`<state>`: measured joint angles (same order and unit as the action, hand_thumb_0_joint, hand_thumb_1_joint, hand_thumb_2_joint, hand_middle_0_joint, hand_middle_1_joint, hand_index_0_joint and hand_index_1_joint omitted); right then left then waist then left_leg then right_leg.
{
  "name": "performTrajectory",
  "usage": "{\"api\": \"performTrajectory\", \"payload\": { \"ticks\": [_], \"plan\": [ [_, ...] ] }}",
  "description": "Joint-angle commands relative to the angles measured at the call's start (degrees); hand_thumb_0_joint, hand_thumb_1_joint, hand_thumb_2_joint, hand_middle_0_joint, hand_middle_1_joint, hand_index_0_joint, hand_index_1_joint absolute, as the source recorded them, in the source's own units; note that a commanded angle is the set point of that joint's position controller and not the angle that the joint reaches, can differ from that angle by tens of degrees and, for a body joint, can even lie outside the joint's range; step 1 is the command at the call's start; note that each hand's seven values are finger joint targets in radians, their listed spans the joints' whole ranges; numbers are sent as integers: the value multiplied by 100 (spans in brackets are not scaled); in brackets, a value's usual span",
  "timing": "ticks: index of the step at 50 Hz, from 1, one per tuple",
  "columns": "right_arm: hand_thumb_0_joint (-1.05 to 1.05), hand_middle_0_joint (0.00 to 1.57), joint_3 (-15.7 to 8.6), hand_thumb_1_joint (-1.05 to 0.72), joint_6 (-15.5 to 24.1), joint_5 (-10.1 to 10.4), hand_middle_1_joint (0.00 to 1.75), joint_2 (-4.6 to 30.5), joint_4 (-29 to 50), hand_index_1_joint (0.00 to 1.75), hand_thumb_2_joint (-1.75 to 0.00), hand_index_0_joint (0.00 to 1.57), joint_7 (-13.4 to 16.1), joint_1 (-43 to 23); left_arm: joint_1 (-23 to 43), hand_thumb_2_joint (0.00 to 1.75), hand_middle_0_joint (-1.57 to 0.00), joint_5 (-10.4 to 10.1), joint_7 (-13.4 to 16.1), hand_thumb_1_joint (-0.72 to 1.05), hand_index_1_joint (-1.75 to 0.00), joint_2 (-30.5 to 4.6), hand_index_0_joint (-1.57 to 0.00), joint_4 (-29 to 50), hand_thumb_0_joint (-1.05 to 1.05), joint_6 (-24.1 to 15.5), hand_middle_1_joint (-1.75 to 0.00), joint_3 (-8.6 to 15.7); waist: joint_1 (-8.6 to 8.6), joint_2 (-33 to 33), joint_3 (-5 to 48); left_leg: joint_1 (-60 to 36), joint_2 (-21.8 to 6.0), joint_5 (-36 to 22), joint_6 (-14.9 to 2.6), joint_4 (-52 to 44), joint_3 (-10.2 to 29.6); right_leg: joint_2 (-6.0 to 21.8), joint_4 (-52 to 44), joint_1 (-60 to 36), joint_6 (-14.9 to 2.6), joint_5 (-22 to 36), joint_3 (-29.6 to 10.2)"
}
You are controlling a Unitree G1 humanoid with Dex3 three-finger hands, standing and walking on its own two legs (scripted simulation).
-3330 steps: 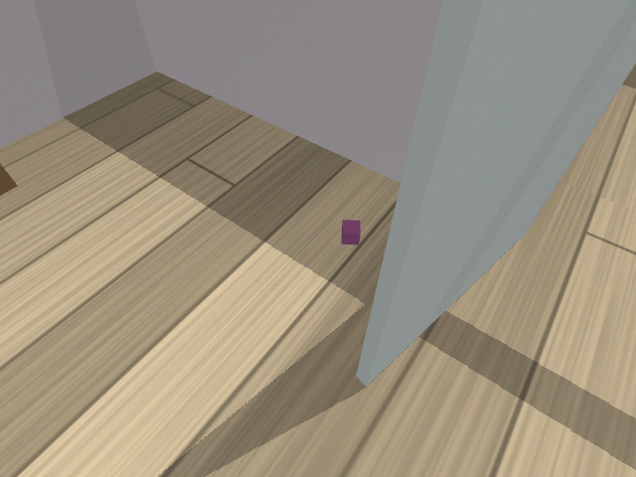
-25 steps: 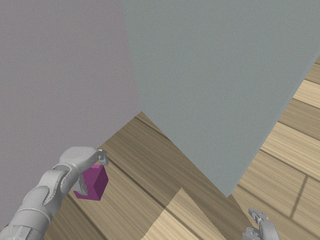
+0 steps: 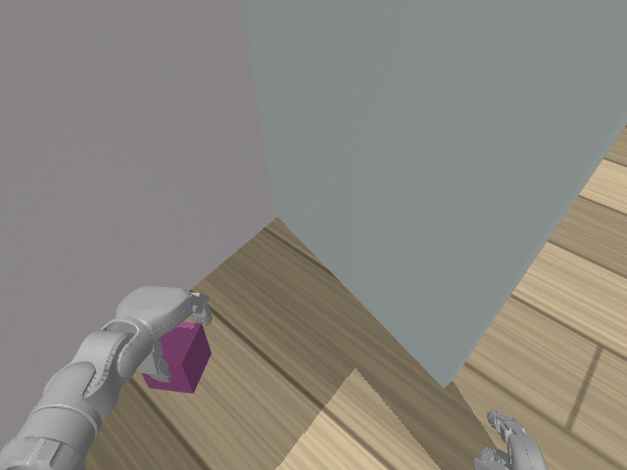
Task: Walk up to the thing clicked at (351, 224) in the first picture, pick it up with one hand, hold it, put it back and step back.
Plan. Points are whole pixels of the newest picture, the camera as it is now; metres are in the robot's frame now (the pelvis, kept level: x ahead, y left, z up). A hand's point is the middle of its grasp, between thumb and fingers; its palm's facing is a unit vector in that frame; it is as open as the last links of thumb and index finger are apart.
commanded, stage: hold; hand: left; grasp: from above
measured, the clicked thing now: (175, 355) +0.30 +0.22 -0.08
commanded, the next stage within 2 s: crouch in 0.08 s
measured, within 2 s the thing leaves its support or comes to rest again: neither
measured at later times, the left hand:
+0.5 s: hand (172, 342) +0.31 +0.22 -0.06, palm faces -0.46 +0.02 -0.89, open 10.2 cm
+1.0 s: hand (211, 350) +0.39 +0.23 -0.28, palm faces -0.40 +0.12 -0.91, open 10.2 cm
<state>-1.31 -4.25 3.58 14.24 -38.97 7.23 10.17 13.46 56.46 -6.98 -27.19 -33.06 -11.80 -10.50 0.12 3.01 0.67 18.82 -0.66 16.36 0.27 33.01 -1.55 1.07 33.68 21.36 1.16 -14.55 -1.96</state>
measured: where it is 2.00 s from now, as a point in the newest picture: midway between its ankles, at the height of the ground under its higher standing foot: outside the picture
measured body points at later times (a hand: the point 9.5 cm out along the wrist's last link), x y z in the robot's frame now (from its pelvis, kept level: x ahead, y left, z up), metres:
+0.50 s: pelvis +0.00 +0.00 -0.01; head +0.04 -0.02 +0.44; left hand +0.33 +0.22 +0.00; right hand +0.14 -0.26 -0.13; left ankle +0.01 +0.12 -0.73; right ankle +0.03 -0.13 -0.73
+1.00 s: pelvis -0.05 +0.01 -0.19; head +0.11 +0.03 +0.23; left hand +0.41 +0.22 -0.23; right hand -0.02 -0.28 -0.31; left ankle +0.01 +0.12 -0.73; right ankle +0.03 -0.13 -0.73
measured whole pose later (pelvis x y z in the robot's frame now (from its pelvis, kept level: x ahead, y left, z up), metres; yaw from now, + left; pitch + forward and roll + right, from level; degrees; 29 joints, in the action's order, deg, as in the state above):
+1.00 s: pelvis -0.05 +0.01 -0.19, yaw +0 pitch +30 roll -3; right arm -4.4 -3.9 -1.9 14.8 -41.1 1.5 15.2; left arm 44.8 71.5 16.5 -29.5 -69.0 -11.6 -5.9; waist 8.9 2.5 10.6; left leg 87.4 -0.5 34.3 -0.6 91.3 1.6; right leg 0.7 87.8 87.4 2.2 -30.7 -0.3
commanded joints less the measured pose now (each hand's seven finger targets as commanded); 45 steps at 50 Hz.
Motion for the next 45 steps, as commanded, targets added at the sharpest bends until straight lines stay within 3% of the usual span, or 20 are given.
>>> {"api": "performTrajectory", "payload": {
  "ticks": [1, 3, 8, 9, 10, 15, 19, 22, 26, 28, 31, 33, 35, 36, 39, 42, 44, 45],
  "plan": [
    [0, 20, -215, -89, 206, -36, 30, 721, 728, 30, -90, 20, 47, -426, 1823, 71, -88, -146, 293, 63, -71, -1322, -94, 901, 0, -53, -78, 794, -19, -215, 1483, -595, 187, -1069, -110, -414, 30, -277, -533, -479, -161, 758, 120],
    [0, 20, -219, -89, 193, -33, 30, 714, 778, 30, -90, 20, 34, -478, 1846, 74, -90, -132, 276, 64, -73, -1201, -96, 957, 0, -65, -79, 634, -5, -229, 1461, -600, 188, -1023, -113, -444, 34, -273, -560, -477, -166, 721, 117],
    [0, 20, -233, -89, 135, -24, 30, 739, 773, 30, -90, 20, 28, -431, 1908, 75, -90, -109, 317, 64, -73, -1317, -96, 940, 0, -55, -79, 718, -23, -183, 1501, -654, 177, -1188, -100, -464, 38, -287, -547, -533, -178, 865, 132],
    [0, 20, -227, -94, 132, -25, 30, 718, 771, 30, -92, 20, 28, -407, 2012, 70, -91, -78, 310, 68, -79, -1267, -100, 932, 0, -52, -87, 639, 1, -197, 1517, -650, 181, -1187, -103, -455, 36, -284, -554, -536, -175, 877, 126],
    [0, 20, -240, -90, 124, -19, 30, 730, 776, 30, -90, 20, 24, -406, 1950, 76, -83, -67, 311, 60, -75, -1297, -92, 952, 0, -50, -80, 694, -19, -133, 1565, -725, 187, -1240, -97, -461, 21, -281, -557, -570, -180, 928, 120],
    [0, 20, -237, -90, 53, -4, 30, 709, 805, 30, -90, 20, 1, -391, 1606, 80, -85, -51, 377, 53, -74, -1108, -88, 678, 0, -48, -78, 611, 5, -386, 1406, -601, 182, -1343, -116, -408, 32, -270, -538, -516, -167, 1037, 144],
    [0, 20, -222, -90, -7, -28, 30, 671, 761, 30, -90, 20, -33, -334, 1826, 81, -82, 101, 637, 49, -75, -1072, -85, 482, 0, -184, -78, 652, 78, -396, 1373, -282, 221, -1095, -130, -162, -3, -224, -382, -172, -149, 862, 101],
    [0, 20, -255, -91, -47, -84, 30, 692, 724, 30, -90, 20, -91, -284, 1958, 82, -82, 340, 994, 50, -77, -989, -86, -60, 0, -316, -81, 634, 144, -425, 1318, 214, 216, -905, -102, 265, 8, -235, 26, 363, -165, 680, 148],
    [0, 20, -371, -91, -123, -190, 30, 760, 588, 30, -90, 20, -225, 45, 2575, 86, -83, 718, 1472, 49, -79, -1063, -85, -507, 0, -395, -81, 630, 236, -259, 1814, 894, 212, -732, -76, 1083, 8, -234, 747, 1066, -183, 581, 131],
    [0, 20, -429, -91, -166, -252, 30, 794, 544, 30, -90, 20, -279, 240, 2813, 84, -80, 923, 1705, 46, -79, -912, -84, -935, 0, -369, -82, 499, 376, -306, 2040, 1285, 204, -733, -104, 1545, 18, -230, 1133, 1495, -186, 625, 130],
    [0, 20, -473, -91, -182, -327, 30, 836, 493, 30, -90, 20, -375, 368, 3311, 82, -80, 1084, 2094, 45, -78, -829, -84, -1469, 0, -348, -81, 406, 473, -365, 2274, 2108, 204, -475, -145, 2256, 60, -223, 1752, 2188, -182, 364, 147],
    [0, 20, -529, -91, -160, -376, 30, 921, 470, 30, -90, 20, -433, 448, 3502, 80, -80, 1231, 2397, 46, -78, -1026, -84, -1776, 0, -271, -82, 566, 394, -124, 2563, 2495, 199, -271, -114, 2618, 77, -233, 2164, 2656, -226, 111, 186],
    [0, 20, -587, -92, -128, -433, 30, 965, 422, 30, -90, 20, -476, 544, 3886, 78, -81, 1280, 2618, 48, -77, -938, -85, -1958, 0, -175, -81, 532, 484, 64, 2862, 2703, 157, -43, -85, 2883, 165, -255, 2521, 3149, -255, -134, 232],
    [0, 20, -592, -92, -109, -458, 30, 974, 355, 30, -90, 20, -480, 638, 4167, 79, -82, 1326, 2689, 47, -76, -924, -86, -2045, 0, -113, -79, 508, 581, 157, 3022, 2870, 146, -4, -90, 3047, 220, -241, 2688, 3386, -256, -160, 243],
    [0, 20, -623, -91, -10, -506, 30, 1013, 305, 30, -90, 20, -470, 766, 4575, 77, -80, 1366, 2792, 45, -74, -1180, -84, -2248, 0, -11, -78, 632, 645, 108, 3406, 3653, 168, 409, -132, 3583, 246, -226, 3191, 3807, -257, -435, 242],
    [0, 20, -657, -92, 82, -533, 30, 1072, 241, 30, -90, 20, -455, 908, 5061, 76, -75, 1382, 2725, 37, -73, -1280, -78, -2350, 0, 34, -76, 637, 785, 268, 3842, 3995, 138, 521, -138, 4074, 296, -221, 3689, 4405, -290, -583, 261],
    [0, 20, -655, -92, 138, -564, 30, 1087, 214, 30, -90, 20, -468, 969, 4977, 69, -70, 1373, 2653, 34, -72, -1299, -75, -2619, 0, 44, -77, 663, 840, 220, 3951, 4407, 140, 549, -132, 4351, 362, -217, 4059, 4639, -306, -621, 308],
    [0, 20, -644, -92, 160, -579, 30, 1082, 223, 30, -90, 20, -476, 985, 5147, 69, -69, 1398, 2625, 31, -72, -1451, -74, -2529, 0, 36, -76, 732, 805, 280, 4143, 4577, 154, 577, -139, 4494, 342, -215, 4206, 4711, -316, -655, 308]
  ]
}}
